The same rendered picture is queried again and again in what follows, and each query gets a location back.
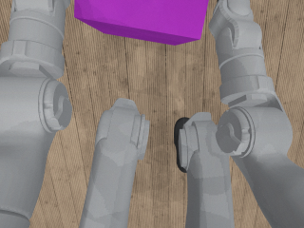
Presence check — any robot right thigh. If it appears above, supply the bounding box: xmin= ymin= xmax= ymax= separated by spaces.
xmin=178 ymin=121 xmax=235 ymax=228

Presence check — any robot right forearm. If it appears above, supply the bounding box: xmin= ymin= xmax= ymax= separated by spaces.
xmin=208 ymin=0 xmax=288 ymax=117

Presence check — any right robot upper arm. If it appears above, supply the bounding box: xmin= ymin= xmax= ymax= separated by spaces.
xmin=215 ymin=106 xmax=304 ymax=228

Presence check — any carton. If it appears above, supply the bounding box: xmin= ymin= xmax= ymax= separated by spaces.
xmin=74 ymin=0 xmax=209 ymax=46

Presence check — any left robot upper arm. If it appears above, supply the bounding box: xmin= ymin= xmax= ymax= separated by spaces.
xmin=0 ymin=76 xmax=72 ymax=228

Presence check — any robot thigh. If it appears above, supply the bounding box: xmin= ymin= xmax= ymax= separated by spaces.
xmin=178 ymin=121 xmax=235 ymax=228
xmin=79 ymin=106 xmax=150 ymax=228

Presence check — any robot left thigh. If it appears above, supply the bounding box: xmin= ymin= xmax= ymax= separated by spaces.
xmin=79 ymin=106 xmax=150 ymax=228

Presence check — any robot left forearm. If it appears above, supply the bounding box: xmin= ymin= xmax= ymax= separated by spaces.
xmin=0 ymin=0 xmax=71 ymax=79

